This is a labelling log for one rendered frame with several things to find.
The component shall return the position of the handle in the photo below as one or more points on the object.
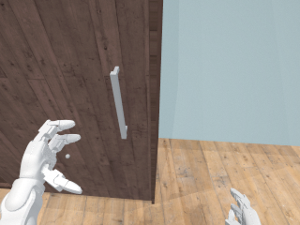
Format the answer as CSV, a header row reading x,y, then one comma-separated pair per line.
x,y
118,102

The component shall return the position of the right robot hand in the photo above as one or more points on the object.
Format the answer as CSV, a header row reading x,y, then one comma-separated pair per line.
x,y
244,213

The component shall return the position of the left robot hand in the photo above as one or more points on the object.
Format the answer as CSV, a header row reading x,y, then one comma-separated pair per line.
x,y
38,152

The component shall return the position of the left robot forearm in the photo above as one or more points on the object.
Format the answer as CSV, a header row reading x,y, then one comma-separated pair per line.
x,y
23,203

